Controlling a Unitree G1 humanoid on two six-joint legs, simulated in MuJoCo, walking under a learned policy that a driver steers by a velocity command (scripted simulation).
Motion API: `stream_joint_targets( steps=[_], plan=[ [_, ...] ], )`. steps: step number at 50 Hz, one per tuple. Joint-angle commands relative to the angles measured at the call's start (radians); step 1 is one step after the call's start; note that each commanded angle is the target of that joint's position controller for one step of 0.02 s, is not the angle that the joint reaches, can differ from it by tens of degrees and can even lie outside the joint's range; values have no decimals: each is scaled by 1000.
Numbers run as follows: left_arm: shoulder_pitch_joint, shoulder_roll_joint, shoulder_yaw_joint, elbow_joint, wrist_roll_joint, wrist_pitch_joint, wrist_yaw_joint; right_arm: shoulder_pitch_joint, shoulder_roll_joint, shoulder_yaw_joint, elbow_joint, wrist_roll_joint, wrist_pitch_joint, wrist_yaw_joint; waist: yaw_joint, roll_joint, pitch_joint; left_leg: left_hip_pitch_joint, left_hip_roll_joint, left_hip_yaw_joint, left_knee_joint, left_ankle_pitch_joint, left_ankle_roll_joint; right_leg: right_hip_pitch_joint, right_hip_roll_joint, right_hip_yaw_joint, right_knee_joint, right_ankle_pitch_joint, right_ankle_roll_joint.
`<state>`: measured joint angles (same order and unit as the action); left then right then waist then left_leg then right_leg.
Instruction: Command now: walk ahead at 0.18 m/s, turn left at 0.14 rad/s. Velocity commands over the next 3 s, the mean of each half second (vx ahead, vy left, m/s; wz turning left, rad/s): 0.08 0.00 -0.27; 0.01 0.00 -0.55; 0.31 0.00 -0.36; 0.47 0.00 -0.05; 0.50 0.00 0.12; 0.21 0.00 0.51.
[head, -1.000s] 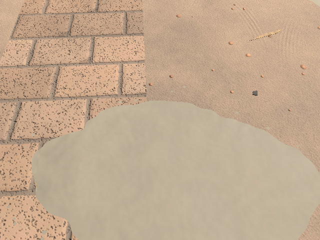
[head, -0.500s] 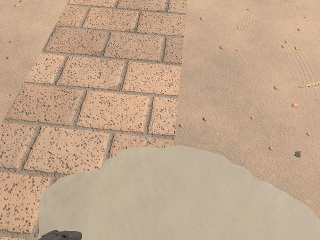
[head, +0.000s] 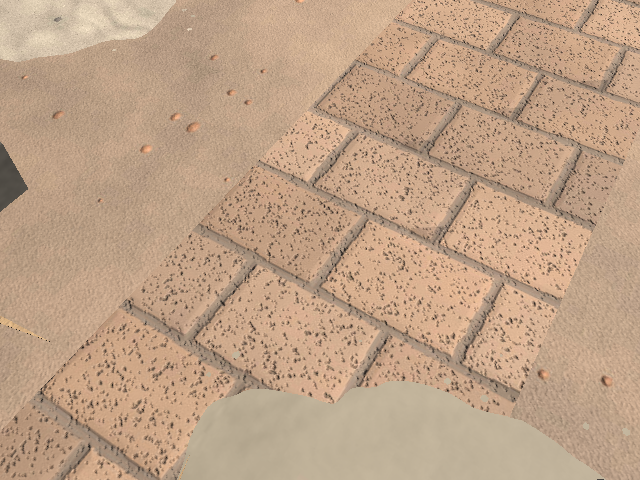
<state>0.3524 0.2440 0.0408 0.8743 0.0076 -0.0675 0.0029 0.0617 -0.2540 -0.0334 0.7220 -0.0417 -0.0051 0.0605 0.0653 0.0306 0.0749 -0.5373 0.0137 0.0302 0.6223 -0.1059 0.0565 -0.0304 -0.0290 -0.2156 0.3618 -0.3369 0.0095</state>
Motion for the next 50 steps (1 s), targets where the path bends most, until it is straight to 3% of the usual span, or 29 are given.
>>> stream_joint_targets(
  steps=[1, 2, 3, 4, 5, 6, 7, 8, 11, 15, 19, 22, 23, 24, 25, 26, 27, 28, 29, 30, 32, 36, 40, 45, 47, 48, 49, 50],
  plan=[
    [-4, 155, 28, -28, -10, 5, 3, 218, -70, -19, 29, -24, -34, -23, -129, -89, -151, 366, -49, 13, -210, 150, 46, -61, -162, 78, 213, 794, -90],
    [47, 103, 10, -43, -11, 4, -1, 297, -128, -26, 48, -44, -51, -36, -140, 23, -258, 585, 138, -122, -181, 572, 75, -182, -115, 67, 381, 466, -53],
    [189, -20, -29, -50, -45, 18, -7, 291, -169, -27, 34, -27, -51, -51, -88, 209, -453, 829, 469, -420, -107, 1038, 263, -355, 10, 120, 653, -329, -19],
    [131, 73, -2, -11, -36, 54, 10, 307, -141, -29, 41, 34, -39, -66, -143, 103, -494, 722, 419, -373, -128, 963, 286, -324, 25, 258, 711, -350, -22],
    [62, 92, 6, -31, -30, 62, 9, 235, -118, -17, 46, 41, -33, -75, -114, 106, -361, 626, 369, -292, -187, 805, 256, -371, 9, 275, 728, -324, -27],
    [11, 93, 9, -36, -13, 64, 10, 162, -86, -6, 39, 35, -28, -83, -91, 83, -238, 521, 324, -244, -239, 669, 213, -405, -6, 262, 701, -262, -27],
    [0, 96, 14, -27, 0, 70, 11, 118, -68, 1, 36, 34, -27, -93, -66, 84, -170, 440, 290, -191, -277, 618, 176, -389, -19, 261, 674, -199, -18],
    [37, 93, 18, -11, 12, 82, 8, 88, -69, 1, 34, 36, -23, -101, -37, 94, -152, 367, 263, -133, -300, 579, 159, -339, -14, 238, 673, -157, -6],
    [60, 63, 25, -3, 9, 105, 4, 81, -83, -10, 35, 26, -25, -101, -23, 57, -175, 305, 255, -67, -328, 417, 171, -305, 3, 206, 692, -121, 10],
    [-21, 51, 28, -46, 16, 133, -3, 73, -81, -19, 44, 15, -10, -104, -43, 107, -131, 248, 257, -46, -376, -7, 168, -329, -12, 181, 561, -79, 2],
    [-55, 59, 30, -86, 14, 139, -18, 86, -109, -36, 53, 11, 8, -100, -56, 99, -142, 249, 301, -49, -357, -108, 165, -287, -8, 153, 451, -88, -24],
    [3, 61, 32, -87, 11, 131, -29, 61, -140, -50, 52, 20, 21, -103, -18, 65, -143, 192, 295, -3, -282, -171, 97, -148, 14, 127, 245, -11, -73],
    [23, 80, 38, -81, 17, 123, -29, 80, -129, -53, 61, 19, 29, -100, -12, -6, -111, 139, 262, 46, -188, -221, 38, -106, 10, 181, 115, 26, -94],
    [15, 147, 50, -98, 28, 111, -21, 132, -77, -46, 64, 17, 41, -91, -28, -239, -64, 36, 150, 149, 62, -355, -44, -120, -171, 470, -112, -26, -133],
    [-10, 288, 80, -132, 20, 110, -11, 80, -56, -39, 9, 25, 49, -102, -25, -351, 27, -128, -33, 107, 210, -505, -96, -235, -373, 795, -198, 89, -243],
    [17, 261, 84, -112, 28, 112, 8, 19, -73, -40, -1, 14, 55, -102, -11, -232, 40, -77, 2, -15, 370, -448, -90, -290, -340, 718, -181, 144, -277],
    [-43, 214, 70, -119, 19, 110, 15, 44, -73, -42, 9, 26, 55, -93, -57, -183, 26, -65, 8, -49, 401, -354, -84, -293, -265, 614, -149, 133, -257],
    [-113, 192, 64, -137, 14, 111, 13, 74, -84, -46, 26, 29, 47, -87, -90, -155, 17, -64, 4, -56, 404, -279, -77, -270, -200, 545, -134, 141, -221],
    [-152, 180, 62, -158, 8, 107, 11, 99, -101, -53, 44, 14, 41, -83, -95, -163, -21, -69, -6, -49, 433, -239, -71, -215, -165, 513, -109, 227, -211],
    [-153, 158, 57, -166, 3, 103, 6, 122, -107, -56, 56, 4, 38, -78, -92, -149, -67, -62, -12, -48, 460, -229, -75, -164, -150, 493, -82, 347, -216],
    [-107, 160, 59, -161, -5, 94, 0, 121, -92, -53, 49, 12, 39, -76, -76, -110, -114, -71, -14, -55, 468, -235, -87, -85, -151, 495, -47, 464, -227],
    [-40, 178, 69, -152, 0, 95, 8, 74, -84, -44, 19, 23, 45, -86, -31, -150, -109, -97, -14, -67, 335, -267, -105, -1, -155, 556, -27, 452, -244],
    [-41, 204, 78, -164, 8, 103, 5, 59, -88, -37, -7, 30, 39, -91, -15, -156, -116, -15, -32, -74, 216, -312, -97, -34, -153, 618, -3, 454, -259],
    [-115, 218, 86, -184, 10, 110, -10, 113, -100, -32, -25, 43, 23, -97, -45, -170, -136, 167, -74, -75, 43, -316, -65, -120, -122, 700, 28, 520, -222],
    [-177, 210, 84, -195, -3, 114, -12, 189, -94, -29, -13, 41, 12, -105, -101, -154, -135, 330, -78, -70, -186, -194, -48, -203, -69, 695, 65, 442, -158],
    [-186, 179, 75, -206, -10, 111, -10, 217, -136, -39, -10, 30, 4, -114, -108, -91, -136, 438, 14, -150, -320, -158, -27, -298, -11, 655, 124, 279, -100],
    [-137, 94, 55, -222, -16, 106, -9, 191, -238, -56, -31, 14, 5, -121, -69, 155, -142, 528, 285, -432, -421, -166, 56, -457, 137, 465, 331, -60, -34],
    [-125, 169, 72, -215, 17, 109, -1, 169, -267, -66, -38, 5, 13, -110, -73, 202, -126, 433, 393, -541, -416, -143, 167, -526, 182, 331, 525, -253, -25]
  ],
)
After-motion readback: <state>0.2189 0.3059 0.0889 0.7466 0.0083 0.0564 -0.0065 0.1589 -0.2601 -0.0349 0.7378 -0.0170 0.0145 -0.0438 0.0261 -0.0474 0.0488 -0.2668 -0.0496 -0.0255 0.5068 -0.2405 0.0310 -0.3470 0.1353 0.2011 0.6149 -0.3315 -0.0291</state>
